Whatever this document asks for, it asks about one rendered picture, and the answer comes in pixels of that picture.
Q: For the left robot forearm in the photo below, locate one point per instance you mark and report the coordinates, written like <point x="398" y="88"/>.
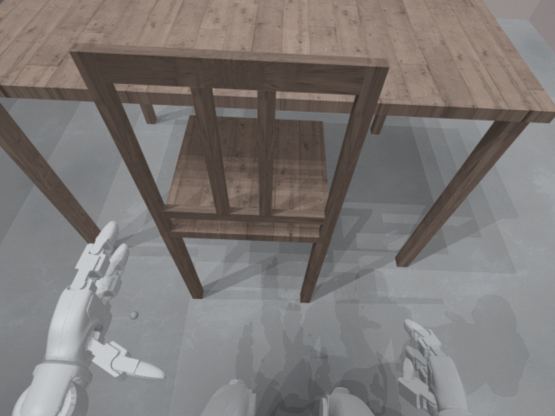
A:
<point x="59" y="388"/>

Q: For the table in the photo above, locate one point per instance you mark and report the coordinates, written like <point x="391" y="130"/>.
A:
<point x="447" y="59"/>

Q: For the chair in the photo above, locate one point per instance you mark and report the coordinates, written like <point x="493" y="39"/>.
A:
<point x="259" y="179"/>

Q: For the robot right shin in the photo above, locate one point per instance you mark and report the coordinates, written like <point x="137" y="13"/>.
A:
<point x="340" y="390"/>

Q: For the robot right thigh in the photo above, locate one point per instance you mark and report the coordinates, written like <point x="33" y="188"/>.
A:
<point x="343" y="404"/>

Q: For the robot right hand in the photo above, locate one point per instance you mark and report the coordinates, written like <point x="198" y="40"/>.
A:
<point x="437" y="372"/>

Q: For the robot left hand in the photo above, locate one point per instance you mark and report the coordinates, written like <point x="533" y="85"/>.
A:
<point x="85" y="303"/>

